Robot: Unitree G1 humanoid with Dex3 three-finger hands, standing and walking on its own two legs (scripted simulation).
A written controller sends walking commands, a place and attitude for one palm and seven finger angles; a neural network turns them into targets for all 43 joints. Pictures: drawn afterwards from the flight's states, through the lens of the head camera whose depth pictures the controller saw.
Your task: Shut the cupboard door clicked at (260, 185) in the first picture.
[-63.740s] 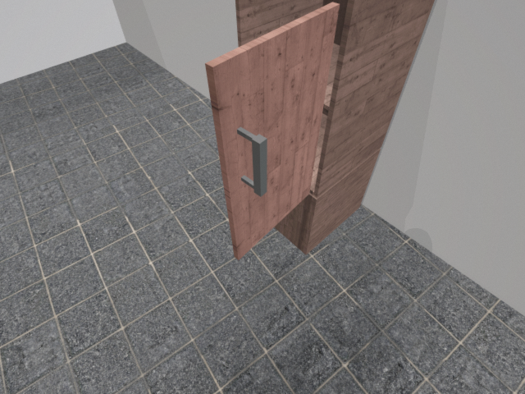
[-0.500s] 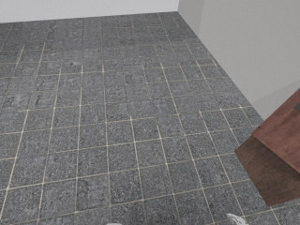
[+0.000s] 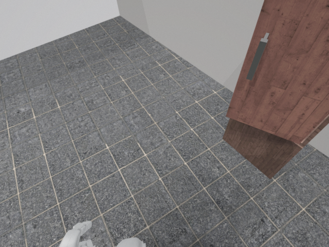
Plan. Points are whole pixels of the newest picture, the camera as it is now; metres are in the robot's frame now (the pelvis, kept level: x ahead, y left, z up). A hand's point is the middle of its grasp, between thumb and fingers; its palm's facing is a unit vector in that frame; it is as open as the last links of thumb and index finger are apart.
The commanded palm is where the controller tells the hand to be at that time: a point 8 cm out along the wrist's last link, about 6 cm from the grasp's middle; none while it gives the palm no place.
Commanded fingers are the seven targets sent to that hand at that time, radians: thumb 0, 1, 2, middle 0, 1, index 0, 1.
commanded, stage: turn to face it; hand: left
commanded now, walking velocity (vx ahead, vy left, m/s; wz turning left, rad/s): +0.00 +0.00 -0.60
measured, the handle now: (257, 57) +0.69 -0.31 +0.05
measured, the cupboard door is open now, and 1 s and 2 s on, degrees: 22 22 22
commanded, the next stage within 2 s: take the last steps up to it in 0.70 s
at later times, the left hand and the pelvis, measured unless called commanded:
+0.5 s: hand (90, 241) +0.16 +0.22 -0.16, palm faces -0.23 -0.95 -0.20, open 7.4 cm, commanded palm none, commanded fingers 0.00 0.90 0.90 -0.20 -0.30 -0.20 -0.30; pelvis +0.02 +0.04 +0.02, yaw -17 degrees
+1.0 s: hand (119, 234) +0.18 +0.15 -0.17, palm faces -0.40 -0.90 -0.16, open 7.4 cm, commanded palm none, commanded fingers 0.00 0.90 0.90 -0.20 -0.30 -0.20 -0.30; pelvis +0.04 +0.01 +0.00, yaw -25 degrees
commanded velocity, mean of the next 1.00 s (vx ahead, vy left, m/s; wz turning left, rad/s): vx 0.07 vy -0.03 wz -0.38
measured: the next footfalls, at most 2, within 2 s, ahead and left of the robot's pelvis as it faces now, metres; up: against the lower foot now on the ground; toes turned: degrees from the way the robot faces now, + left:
left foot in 0.28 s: +0.09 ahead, +0.14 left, +0.00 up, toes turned -6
right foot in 0.68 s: -0.01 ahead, -0.11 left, +0.00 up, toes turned -24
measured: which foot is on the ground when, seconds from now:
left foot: up 0.00-0.26, down 0.28-0.68, up 0.70-0.98, down 1.00-1.00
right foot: down 0.00-0.28, up 0.30-0.66, down 0.68-1.00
